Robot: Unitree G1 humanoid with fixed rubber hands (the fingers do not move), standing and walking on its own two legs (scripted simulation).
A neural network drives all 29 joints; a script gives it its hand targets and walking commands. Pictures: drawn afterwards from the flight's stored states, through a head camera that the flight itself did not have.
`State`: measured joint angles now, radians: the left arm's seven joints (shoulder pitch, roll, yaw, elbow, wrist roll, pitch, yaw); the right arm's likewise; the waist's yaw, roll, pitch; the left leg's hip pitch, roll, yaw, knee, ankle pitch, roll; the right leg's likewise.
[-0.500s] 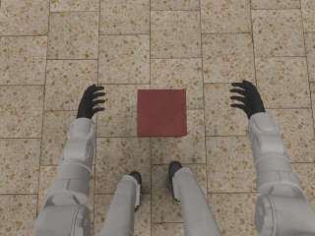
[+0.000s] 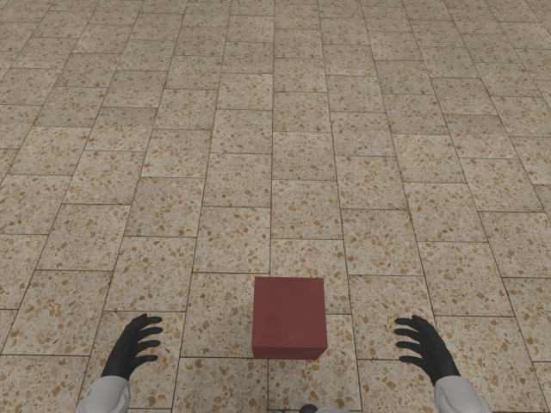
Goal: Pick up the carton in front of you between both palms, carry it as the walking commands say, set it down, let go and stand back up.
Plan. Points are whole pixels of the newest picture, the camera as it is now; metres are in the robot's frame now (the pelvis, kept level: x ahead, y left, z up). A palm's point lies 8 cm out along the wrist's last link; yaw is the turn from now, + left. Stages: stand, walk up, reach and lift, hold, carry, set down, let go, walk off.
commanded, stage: let go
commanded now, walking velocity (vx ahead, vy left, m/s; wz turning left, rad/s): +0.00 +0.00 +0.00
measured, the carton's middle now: (287, 320) +0.38 -0.05 -0.65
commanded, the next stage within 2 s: stand in 0.46 s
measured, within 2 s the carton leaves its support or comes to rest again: neither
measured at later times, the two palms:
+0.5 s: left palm (108, 388) +0.16 +0.24 -0.07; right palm (447, 380) +0.16 -0.24 -0.07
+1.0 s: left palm out of the picture +0.13 +0.28 -0.09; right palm (483, 397) +0.14 -0.30 -0.09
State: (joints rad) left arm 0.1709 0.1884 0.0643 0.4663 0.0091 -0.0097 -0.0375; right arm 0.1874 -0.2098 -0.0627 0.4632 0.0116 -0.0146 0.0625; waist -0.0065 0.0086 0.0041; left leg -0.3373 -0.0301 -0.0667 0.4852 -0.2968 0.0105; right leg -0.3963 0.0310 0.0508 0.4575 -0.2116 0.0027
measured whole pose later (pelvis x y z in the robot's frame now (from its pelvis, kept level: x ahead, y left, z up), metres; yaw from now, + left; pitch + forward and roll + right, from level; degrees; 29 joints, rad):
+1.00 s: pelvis +0.01 -0.01 +0.00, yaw +1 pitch -1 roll +0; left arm 0.15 0.33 0.03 0.83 0.03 0.00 0.02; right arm 0.20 -0.34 -0.03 0.75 -0.03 0.01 -0.02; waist 0.00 0.02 0.01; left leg -0.12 -0.02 -0.08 0.47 -0.33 0.00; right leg -0.19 0.03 0.02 0.47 -0.27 -0.02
